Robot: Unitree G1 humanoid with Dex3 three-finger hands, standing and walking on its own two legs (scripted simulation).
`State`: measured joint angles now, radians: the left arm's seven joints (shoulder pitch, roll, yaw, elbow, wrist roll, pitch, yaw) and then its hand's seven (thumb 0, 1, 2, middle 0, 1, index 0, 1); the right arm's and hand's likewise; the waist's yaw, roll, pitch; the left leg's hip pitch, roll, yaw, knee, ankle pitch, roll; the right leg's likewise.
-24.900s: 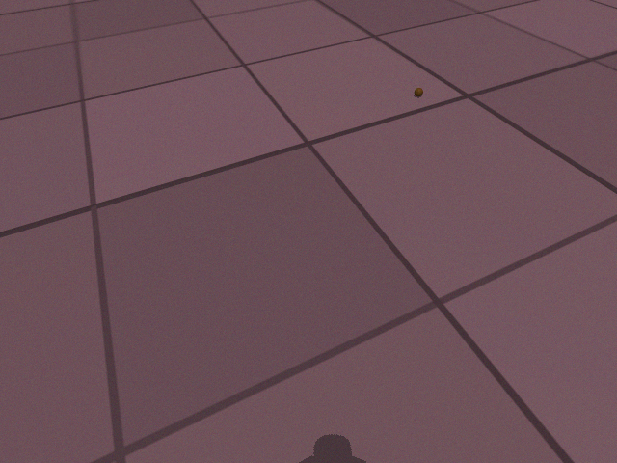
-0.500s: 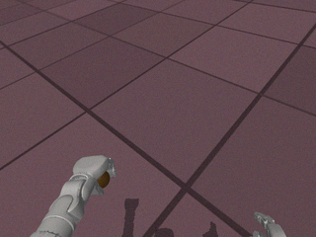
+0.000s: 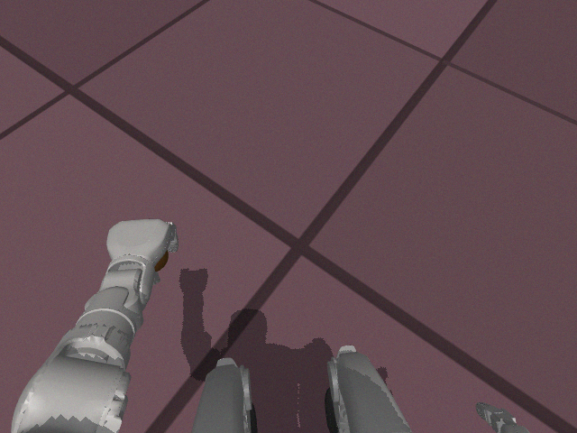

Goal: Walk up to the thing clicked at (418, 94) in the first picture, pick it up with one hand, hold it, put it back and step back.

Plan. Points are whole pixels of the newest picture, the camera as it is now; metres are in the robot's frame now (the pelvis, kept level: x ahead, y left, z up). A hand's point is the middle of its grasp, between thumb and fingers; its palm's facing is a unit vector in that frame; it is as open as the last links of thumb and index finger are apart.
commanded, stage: crouch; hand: left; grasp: from above
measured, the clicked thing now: (150, 256) +0.42 +0.22 -0.12
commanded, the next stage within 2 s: lower in 1.48 s
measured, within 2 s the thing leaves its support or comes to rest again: neither
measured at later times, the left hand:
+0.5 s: hand (180, 278) +0.45 +0.22 -0.32, palm faces -0.43 -0.01 -0.90, open 7.2 cm
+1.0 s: hand (188, 280) +0.47 +0.22 -0.41, palm faces -0.46 -0.02 -0.89, open 7.3 cm
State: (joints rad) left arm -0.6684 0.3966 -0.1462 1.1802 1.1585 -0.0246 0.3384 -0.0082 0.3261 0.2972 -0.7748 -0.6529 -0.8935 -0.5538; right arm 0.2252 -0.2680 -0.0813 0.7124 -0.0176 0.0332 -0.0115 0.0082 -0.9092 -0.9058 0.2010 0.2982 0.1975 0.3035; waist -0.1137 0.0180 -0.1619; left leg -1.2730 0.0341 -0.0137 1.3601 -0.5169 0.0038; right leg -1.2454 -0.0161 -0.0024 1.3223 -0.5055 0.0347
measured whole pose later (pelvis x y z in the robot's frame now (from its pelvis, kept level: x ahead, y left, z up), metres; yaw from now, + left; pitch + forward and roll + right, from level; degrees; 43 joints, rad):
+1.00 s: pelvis -0.03 +0.00 -0.26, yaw -4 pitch +36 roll -7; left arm -1.02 0.66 0.03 1.43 1.23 -0.12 0.33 -0.01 0.29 0.38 -0.78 -0.65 -0.89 -0.57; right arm 0.18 -0.25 0.02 0.73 -0.12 -0.03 0.10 0.00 -0.91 -0.91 0.20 0.30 0.20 0.30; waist -0.25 0.01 -0.09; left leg -2.21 0.02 -0.11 2.26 -0.68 0.00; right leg -2.15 0.00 -0.04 2.19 -0.67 0.04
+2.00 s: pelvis -0.03 +0.00 -0.32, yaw -8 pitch +34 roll -10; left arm -1.09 0.82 0.08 1.58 1.30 -0.19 0.44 -0.01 0.33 0.29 -0.78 -0.64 -0.91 -0.54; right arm 0.18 -0.28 0.13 0.70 -0.18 -0.07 0.14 0.00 -0.91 -0.90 0.20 0.30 0.20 0.30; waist -0.32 -0.04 0.02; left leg -2.36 0.01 -0.18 2.46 -0.70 -0.02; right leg -2.28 0.01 -0.09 2.35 -0.67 0.04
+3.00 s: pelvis -0.02 +0.00 -0.33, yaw -11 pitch +30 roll -13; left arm -1.13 0.95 0.10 1.73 1.30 -0.18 0.56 -0.01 0.33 0.28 -0.78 -0.63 -0.91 -0.53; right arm 0.14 -0.32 0.25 0.67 -0.24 -0.19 0.22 0.00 -0.91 -0.90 0.20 0.30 0.20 0.30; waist -0.39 -0.11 0.13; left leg -2.36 0.02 -0.24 2.54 -0.73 -0.02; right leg -2.26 0.04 -0.14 2.38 -0.68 0.06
